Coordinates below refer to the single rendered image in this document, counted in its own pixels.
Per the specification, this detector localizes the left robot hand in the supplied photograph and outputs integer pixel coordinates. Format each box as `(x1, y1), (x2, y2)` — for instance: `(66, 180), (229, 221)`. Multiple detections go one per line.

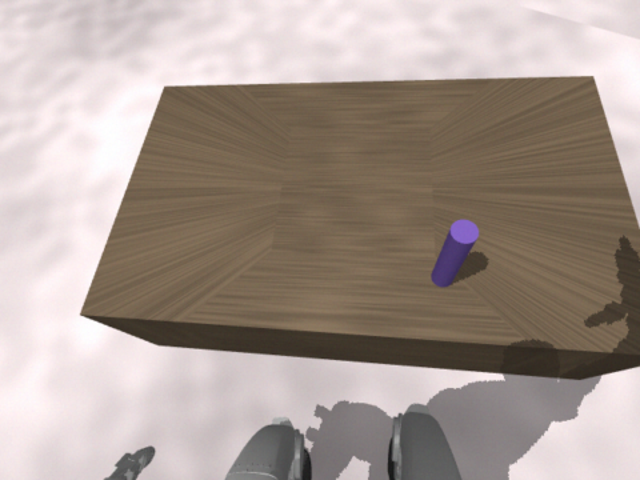
(104, 446), (155, 480)

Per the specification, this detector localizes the can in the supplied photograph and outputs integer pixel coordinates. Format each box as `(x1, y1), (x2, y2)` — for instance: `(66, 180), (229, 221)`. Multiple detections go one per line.
(431, 219), (479, 287)

